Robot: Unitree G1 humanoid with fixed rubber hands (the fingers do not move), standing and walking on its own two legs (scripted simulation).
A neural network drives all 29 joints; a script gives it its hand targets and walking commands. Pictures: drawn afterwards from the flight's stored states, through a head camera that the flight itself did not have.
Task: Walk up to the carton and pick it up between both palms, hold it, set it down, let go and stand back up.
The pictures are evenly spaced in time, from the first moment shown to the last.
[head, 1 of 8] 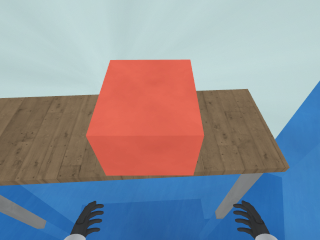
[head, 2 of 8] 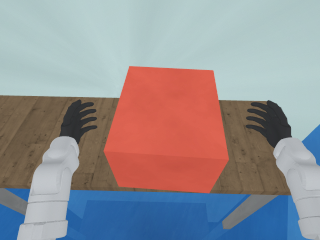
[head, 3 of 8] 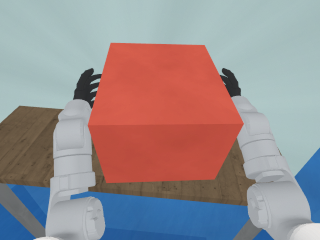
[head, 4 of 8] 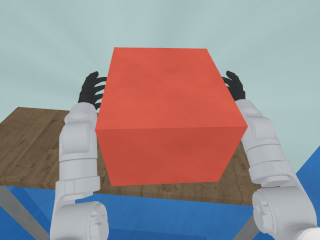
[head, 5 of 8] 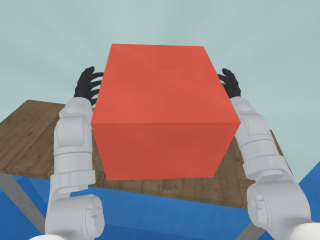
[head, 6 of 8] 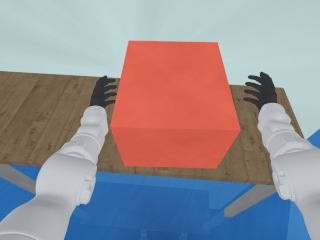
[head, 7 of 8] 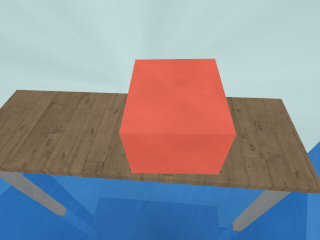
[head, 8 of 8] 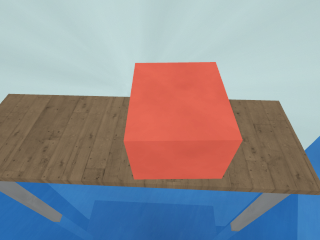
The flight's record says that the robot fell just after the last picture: no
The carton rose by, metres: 0.18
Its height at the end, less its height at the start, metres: +0.00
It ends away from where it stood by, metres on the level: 0.02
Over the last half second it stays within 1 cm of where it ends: yes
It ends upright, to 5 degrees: yes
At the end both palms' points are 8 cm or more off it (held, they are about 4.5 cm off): yes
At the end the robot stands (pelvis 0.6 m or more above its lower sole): yes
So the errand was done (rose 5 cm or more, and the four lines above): yes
